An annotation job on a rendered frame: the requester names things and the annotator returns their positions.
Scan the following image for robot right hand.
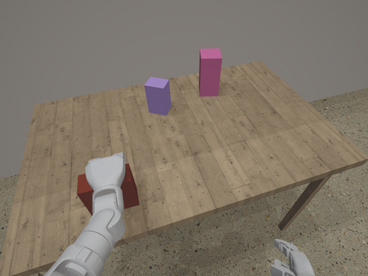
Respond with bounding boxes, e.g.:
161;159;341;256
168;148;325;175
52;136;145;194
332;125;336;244
271;239;315;276

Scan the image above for robot left forearm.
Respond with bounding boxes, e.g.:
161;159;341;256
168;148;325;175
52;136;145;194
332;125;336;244
44;185;125;276

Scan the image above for robot left hand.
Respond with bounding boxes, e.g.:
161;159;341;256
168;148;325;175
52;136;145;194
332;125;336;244
85;152;126;191

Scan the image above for table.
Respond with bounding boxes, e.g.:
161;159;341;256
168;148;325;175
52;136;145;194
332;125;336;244
0;61;368;276

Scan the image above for sponge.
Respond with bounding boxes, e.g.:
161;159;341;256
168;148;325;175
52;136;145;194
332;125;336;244
77;163;139;215

